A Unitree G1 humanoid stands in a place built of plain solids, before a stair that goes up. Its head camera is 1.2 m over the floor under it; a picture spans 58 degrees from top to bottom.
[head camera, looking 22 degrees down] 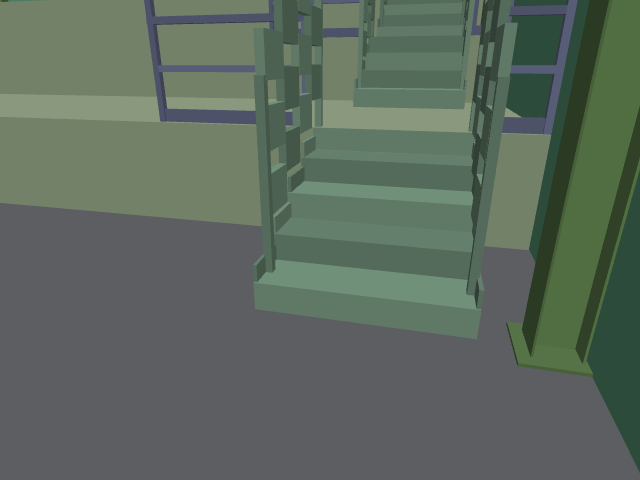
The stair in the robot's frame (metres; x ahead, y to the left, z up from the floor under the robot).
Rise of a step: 0.16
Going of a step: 0.30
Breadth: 1.12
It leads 14 degrees to the right of straight ahead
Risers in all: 5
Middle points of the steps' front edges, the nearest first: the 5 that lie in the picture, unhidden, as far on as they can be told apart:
1.85 -0.20 0.16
2.15 -0.27 0.32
2.44 -0.34 0.47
2.73 -0.42 0.63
3.02 -0.49 0.79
